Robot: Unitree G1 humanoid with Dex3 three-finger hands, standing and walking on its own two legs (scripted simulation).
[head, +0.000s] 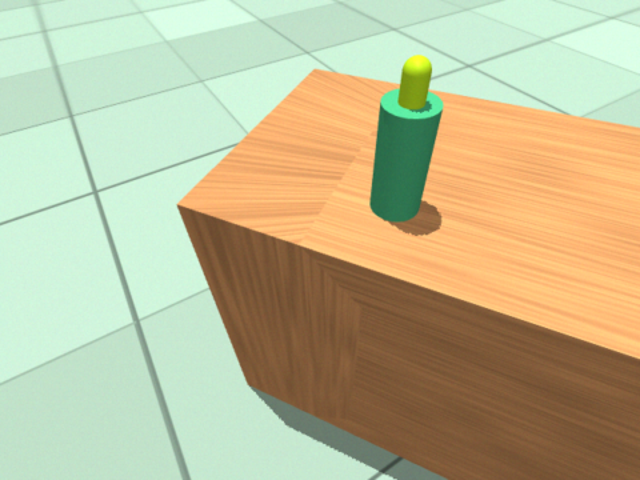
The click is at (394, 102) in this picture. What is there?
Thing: necked bottle
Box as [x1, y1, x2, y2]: [370, 55, 442, 221]
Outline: 421,55 412,56 405,62 402,69 400,88 385,93 382,96 380,102 370,206 378,216 391,221 402,221 409,219 414,216 418,210 442,109 441,100 436,95 427,90 431,73 431,65 429,61
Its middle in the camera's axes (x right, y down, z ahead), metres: +0.13 -0.14 +0.57
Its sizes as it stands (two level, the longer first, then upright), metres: 0.084 0.084 0.250
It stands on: a support 0.80 m high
